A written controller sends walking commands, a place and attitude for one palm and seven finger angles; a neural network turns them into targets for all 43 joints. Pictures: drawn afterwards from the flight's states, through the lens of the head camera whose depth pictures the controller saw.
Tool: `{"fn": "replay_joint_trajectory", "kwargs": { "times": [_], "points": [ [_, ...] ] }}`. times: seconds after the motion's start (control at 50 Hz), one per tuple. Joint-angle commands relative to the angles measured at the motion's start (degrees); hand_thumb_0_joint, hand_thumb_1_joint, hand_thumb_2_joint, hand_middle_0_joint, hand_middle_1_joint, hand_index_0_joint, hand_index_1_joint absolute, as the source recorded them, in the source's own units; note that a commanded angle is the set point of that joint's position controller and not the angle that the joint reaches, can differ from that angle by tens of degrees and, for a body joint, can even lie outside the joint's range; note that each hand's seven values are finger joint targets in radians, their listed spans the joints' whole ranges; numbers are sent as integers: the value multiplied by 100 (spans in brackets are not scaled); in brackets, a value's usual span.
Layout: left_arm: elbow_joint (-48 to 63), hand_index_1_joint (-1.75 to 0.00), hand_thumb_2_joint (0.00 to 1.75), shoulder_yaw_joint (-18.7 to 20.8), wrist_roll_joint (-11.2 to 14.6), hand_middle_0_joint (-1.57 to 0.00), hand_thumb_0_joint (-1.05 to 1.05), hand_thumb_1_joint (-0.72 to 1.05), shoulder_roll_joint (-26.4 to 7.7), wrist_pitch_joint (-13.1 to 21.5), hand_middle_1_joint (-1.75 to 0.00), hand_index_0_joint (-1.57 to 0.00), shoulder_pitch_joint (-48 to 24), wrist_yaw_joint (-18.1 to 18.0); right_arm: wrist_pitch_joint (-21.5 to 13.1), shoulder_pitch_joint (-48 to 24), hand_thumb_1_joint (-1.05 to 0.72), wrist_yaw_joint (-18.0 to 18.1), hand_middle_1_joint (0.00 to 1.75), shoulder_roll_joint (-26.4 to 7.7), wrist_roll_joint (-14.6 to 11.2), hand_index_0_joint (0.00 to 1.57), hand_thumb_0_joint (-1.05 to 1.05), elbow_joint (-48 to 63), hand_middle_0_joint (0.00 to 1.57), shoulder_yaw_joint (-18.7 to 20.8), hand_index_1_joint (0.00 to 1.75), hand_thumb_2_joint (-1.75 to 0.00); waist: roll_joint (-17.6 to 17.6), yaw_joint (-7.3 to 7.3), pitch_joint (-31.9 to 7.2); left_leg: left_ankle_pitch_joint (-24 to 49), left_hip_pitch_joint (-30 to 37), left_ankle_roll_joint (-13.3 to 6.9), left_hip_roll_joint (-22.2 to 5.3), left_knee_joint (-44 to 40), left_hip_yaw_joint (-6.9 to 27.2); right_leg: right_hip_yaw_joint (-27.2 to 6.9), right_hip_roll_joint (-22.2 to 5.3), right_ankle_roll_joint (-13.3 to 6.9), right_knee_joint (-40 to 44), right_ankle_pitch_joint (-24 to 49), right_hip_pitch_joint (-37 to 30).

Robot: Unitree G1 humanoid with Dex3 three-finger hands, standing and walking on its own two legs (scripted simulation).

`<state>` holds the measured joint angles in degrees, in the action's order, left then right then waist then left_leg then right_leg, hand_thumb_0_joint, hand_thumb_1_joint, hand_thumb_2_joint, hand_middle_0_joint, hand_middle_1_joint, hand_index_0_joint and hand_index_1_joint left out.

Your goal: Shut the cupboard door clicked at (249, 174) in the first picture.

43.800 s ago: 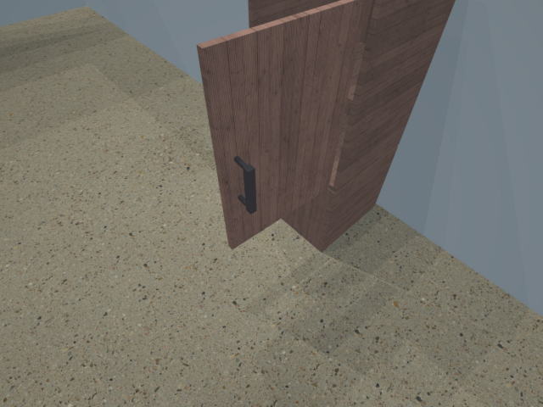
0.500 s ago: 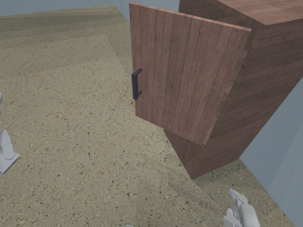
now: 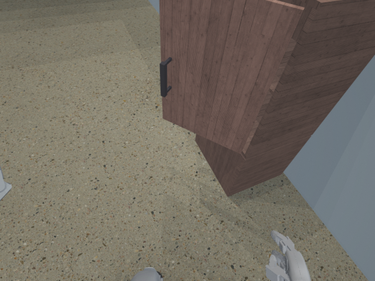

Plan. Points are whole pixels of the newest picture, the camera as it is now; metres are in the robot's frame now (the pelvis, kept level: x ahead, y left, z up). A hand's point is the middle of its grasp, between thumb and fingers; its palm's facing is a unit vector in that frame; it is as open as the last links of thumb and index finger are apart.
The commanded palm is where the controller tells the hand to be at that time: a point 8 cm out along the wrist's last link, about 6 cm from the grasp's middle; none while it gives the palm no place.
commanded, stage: stop stepping back and stand still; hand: left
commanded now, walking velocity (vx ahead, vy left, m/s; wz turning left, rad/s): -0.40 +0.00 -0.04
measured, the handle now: (166, 77) +0.79 +0.14 -0.06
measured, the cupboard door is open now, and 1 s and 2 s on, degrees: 38 38 38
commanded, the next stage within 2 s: let the arm hang, fingers relaxed in 1.40 s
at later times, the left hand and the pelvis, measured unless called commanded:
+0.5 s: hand out of the picture +0.10 +0.31 +0.20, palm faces +0.44 -0.82 -0.37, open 7.4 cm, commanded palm +0.02 +0.35 +0.20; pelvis -0.10 +0.04 +0.02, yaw +4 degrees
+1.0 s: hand out of the picture +0.07 +0.32 +0.20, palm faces +0.34 -0.81 -0.48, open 7.4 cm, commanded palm +0.02 +0.37 +0.20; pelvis -0.12 +0.08 +0.02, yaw -1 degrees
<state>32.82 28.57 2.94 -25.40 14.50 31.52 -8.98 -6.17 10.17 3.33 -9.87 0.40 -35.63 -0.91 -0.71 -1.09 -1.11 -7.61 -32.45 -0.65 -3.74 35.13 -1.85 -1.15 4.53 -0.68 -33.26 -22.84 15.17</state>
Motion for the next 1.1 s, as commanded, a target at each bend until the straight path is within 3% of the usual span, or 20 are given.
{"fn": "replay_joint_trajectory", "kwargs": {
  "times": [0.0, 0.06, 0.16, 0.26, 0.32, 0.36, 0.44, 0.48, 0.52, 0.54, 0.6, 0.66, 0.7, 0.72, 0.76, 0.8, 0.92, 0.96, 1.02, 1.08],
  "points": [
    [1039, -30, 90, 372, 63, -20, 0, 90, -1103, 376, -30, -20, -530, -75, -222, -264, -90, 126, 30, -857, -9, 20, 0, 556, 20, 402, 30, -90, 258, 223, -1699, 1768, 2075, 15, -387, -305, 182, -687, -979, 97, 547, 4109, -168],
    [949, -30, 90, 612, 129, -20, 0, 90, -1401, 309, -30, -20, -163, -105, -69, -423, -90, 187, 30, -780, -144, 20, 0, 805, 20, 430, 30, -90, -472, 203, -1762, 496, 2010, 114, 23, 189, -74, -878, -1398, 361, 734, 4902, -116],
    [328, -30, 90, 582, 133, -20, 0, 90, -1240, -7, -30, -20, 194, -206, 199, -351, -90, 239, 30, -771, -84, 20, 0, 866, 20, 273, 30, -90, -216, 266, -161, -1041, 1810, 154, 243, 602, 258, -1238, -1583, -493, 1822, -587, 1728],
    [-14, -30, 90, 60, 14, -20, 0, 90, -884, -80, -30, -20, -732, -222, 35, -139, -90, 373, 30, -1007, -60, 20, 0, 841, 20, 250, 30, -90, 338, 346, 798, -2521, 1385, 19, -137, -1214, 1139, -289, -546, -150, 1475, -1653, 1757],
    [441, -30, 90, -81, -69, -20, 0, 90, -827, -67, -30, -20, -1236, -193, -187, -169, -90, 382, 30, -1062, -51, 20, 0, 878, 20, 215, 30, -90, 1877, 183, 522, -4720, 99, 144, -793, -3661, 2378, 326, 340, 69, -657, -662, -197],
    [887, -30, 90, -63, -39, -20, 0, 90, -934, -58, -30, -20, -1407, -124, -295, -130, -90, 283, 30, -975, 10, 20, 0, 840, 20, 284, 30, -90, 1841, 85, 12, -4114, 460, 530, -712, -3636, 1908, 421, 434, 50, -923, -605, -533],
    [1714, -30, 90, 116, 54, -20, 0, 90, -1088, -168, -30, -20, -8, -23, -360, 11, -90, 63, 30, -787, 14, 20, 0, 928, 20, 370, 30, -90, 1345, 4, -1347, -2163, 1575, 613, 39, -2275, 220, 753, 252, -203, 566, -450, -1279],
    [1699, -30, 90, 558, 120, -20, 0, 90, -1377, -317, -30, -20, 807, -57, -222, 270, -90, 12, 30, -812, 6, 20, 0, 818, 20, 428, 30, -90, 52, 95, -1517, -1202, 2307, 445, 531, 232, -500, -4, -835, -661, 1435, -325, -105],
    [1829, -30, 90, 694, 170, -20, 0, 90, -1517, -301, -30, -20, 177, -105, 18, 116, -90, 35, 30, -867, 44, 20, 0, 701, 20, 391, 30, -90, -705, 239, -481, -1167, 1378, 277, 399, 2334, 67, -1824, -2309, -1393, 2391, -1226, 1362],
    [1144, -30, 90, 758, 223, -20, 0, 90, -1437, -247, -30, -20, -110, -121, 97, 70, -90, 44, 30, -905, 86, 20, 0, 609, 20, 343, 30, -90, -544, 289, -115, -1194, 995, 253, 185, 2771, 296, -1620, -2455, -1436, 2320, -1120, 1537],
    [230, -30, 90, 251, 57, -20, 0, 90, -1017, -493, -30, -20, -898, -207, 224, -237, -90, 179, 30, -907, -79, 20, 0, 747, 20, 342, 30, -90, -885, 332, 802, -1591, 1452, 79, -261, 1912, 700, -1503, -2063, -967, 2216, -2797, 2752],
    [-335, -30, 90, -116, -46, -20, 0, 90, -874, -454, -30, -20, -1628, -251, 110, -77, -90, 305, 30, -965, -3, 20, 0, 520, 20, 176, 30, -90, 557, 360, 949, -2038, 1899, -110, 82, -370, 136, -503, -1181, -565, 892, -2142, 2188],
    [20, -30, 90, -371, -121, -20, 0, 90, -716, -322, -30, -20, -2225, -237, -88, -4, -90, 321, 30, -1153, -38, 20, 0, 637, 20, 169, 30, -90, 2328, 363, 1106, -3703, 1582, -741, -1332, -2383, 2863, 268, -326, -36, -1229, -758, 2057],
    [317, -30, 90, -431, -204, -20, 0, 90, -740, -231, -30, -20, -2420, -219, -183, -125, -90, 268, 30, -986, -40, 20, 0, 770, 20, 124, 30, -90, 1934, 314, 1147, -3506, 1360, -985, -1664, -2701, 3319, 119, -326, 28, -1767, -332, 1944],
    [579, -30, 90, -359, -152, -20, 0, 90, -816, -222, -30, -20, -1815, -127, -272, -181, -90, 172, 30, -878, 29, 20, 0, 676, 20, 155, 30, -90, 1064, 245, 407, -3619, 1196, -756, -1488, -2758, 3050, -112, -416, 27, -1987, -133, 1204],
    [1344, -30, 90, -225, -128, -20, 0, 90, -865, -202, -30, -20, -1417, -77, -345, -349, -90, 38, 30, -845, 36, 20, 0, 796, 20, 193, 30, -90, 919, 144, -15, -3319, 1059, -621, -1337, -2780, 2379, -19, -398, 51, -1852, 105, 612],
    [1420, -30, 90, 492, -47, -20, 0, 90, -1154, -174, -30, -20, 320, -208, -80, -221, -90, -9, 30, -796, 54, 20, 0, 913, 20, 205, 30, -90, 1658, 155, -325, -3139, 580, -134, -726, -2349, 794, 855, -44, -28, 331, 44, -1058],
    [992, -30, 90, 544, -26, -20, 0, 90, -1094, -244, -30, -20, 291, -244, 56, -101, -90, 40, 30, -790, 44, 20, 0, 868, 20, 236, 30, -90, 1341, 242, -238, -2714, 497, -67, -530, -1773, 516, 603, -244, -177, 910, 7, -1272],
    [395, -30, 90, 627, 51, -20, 0, 90, -1180, -275, -30, -20, -121, -270, 170, 122, -90, 89, 30, -806, 43, 20, 0, 737, 20, 266, 30, -90, 193, 362, -272, -818, 821, 43, -219, -249, 145, -864, -1406, -655, 1365, 1169, -830],
    [-83, -30, 90, 280, 81, -20, 0, 90, -882, -370, -30, -20, -143, -258, 123, 17, -90, 70, 30, -833, -154, 20, 0, 670, 20, 336, 30, -90, -526, 277, -707, 145, 1375, 91, -47, -104, 40, -731, -1522, -380, 865, 3710, -958]
  ]
}}
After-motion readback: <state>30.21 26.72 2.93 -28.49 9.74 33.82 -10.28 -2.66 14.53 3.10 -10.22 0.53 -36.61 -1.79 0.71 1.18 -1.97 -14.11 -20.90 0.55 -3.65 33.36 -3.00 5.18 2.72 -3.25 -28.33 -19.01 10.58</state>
